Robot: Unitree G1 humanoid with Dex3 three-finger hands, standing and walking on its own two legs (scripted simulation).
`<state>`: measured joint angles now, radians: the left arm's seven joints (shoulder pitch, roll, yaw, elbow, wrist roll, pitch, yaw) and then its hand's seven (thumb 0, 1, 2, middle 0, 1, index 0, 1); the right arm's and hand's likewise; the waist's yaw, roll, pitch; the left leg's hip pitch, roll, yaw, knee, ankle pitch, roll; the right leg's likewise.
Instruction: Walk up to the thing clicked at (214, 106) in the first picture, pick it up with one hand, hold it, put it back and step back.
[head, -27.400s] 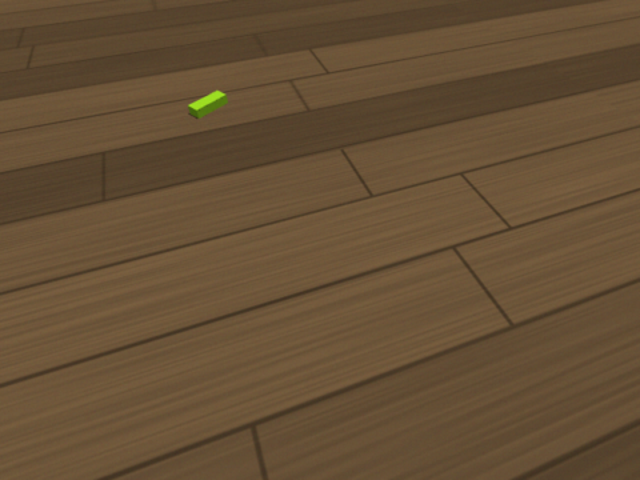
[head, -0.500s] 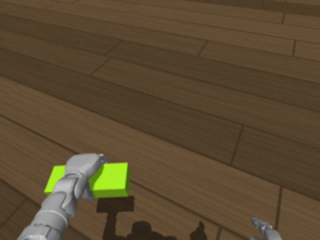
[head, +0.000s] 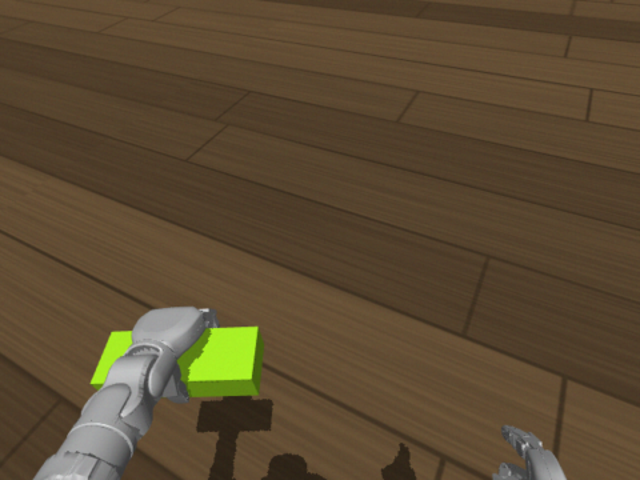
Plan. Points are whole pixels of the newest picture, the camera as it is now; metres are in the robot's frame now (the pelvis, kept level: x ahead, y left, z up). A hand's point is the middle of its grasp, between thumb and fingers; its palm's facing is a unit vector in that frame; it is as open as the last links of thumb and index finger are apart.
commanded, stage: hold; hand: left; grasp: from above
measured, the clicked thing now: (183, 362) +0.30 +0.23 -0.06
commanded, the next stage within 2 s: crouch in 0.74 s
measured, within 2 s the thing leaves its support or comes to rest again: neither
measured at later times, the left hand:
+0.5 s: hand (175, 362) +0.29 +0.22 -0.03, palm faces -0.45 -0.04 -0.89, open 10.8 cm
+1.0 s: hand (178, 359) +0.30 +0.22 -0.03, palm faces -0.46 -0.04 -0.89, open 10.8 cm
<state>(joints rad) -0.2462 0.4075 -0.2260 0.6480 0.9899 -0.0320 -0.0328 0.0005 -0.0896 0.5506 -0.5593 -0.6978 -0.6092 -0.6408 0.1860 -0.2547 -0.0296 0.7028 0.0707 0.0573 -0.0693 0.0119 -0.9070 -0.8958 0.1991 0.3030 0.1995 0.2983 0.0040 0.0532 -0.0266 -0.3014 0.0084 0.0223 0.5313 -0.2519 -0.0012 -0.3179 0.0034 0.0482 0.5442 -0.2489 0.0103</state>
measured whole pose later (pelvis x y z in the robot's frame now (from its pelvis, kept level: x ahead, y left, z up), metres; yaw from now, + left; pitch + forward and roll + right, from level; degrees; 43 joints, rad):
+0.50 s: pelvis +0.00 +0.00 +0.00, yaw +0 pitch +0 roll +0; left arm -0.23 0.42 -0.22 0.61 0.98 -0.05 -0.06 0.00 -0.09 0.55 -0.55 -0.71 -0.60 -0.66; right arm 0.17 -0.25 -0.02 0.69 0.07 0.06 -0.08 0.01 -0.91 -0.90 0.20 0.30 0.20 0.30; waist 0.01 0.06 -0.01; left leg -0.27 0.01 0.02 0.49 -0.23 0.00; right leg -0.29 0.00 0.05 0.51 -0.23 0.01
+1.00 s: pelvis +0.01 +0.00 +0.00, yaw +0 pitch +1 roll +0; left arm -0.24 0.41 -0.21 0.65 1.00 -0.05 -0.03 0.00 -0.10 0.57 -0.54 -0.73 -0.59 -0.68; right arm 0.17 -0.25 -0.03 0.69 0.07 0.08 -0.07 0.01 -0.90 -0.90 0.20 0.30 0.20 0.30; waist 0.01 0.05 -0.01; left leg -0.26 0.01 0.02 0.48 -0.24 0.00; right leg -0.28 0.00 0.05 0.50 -0.24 0.01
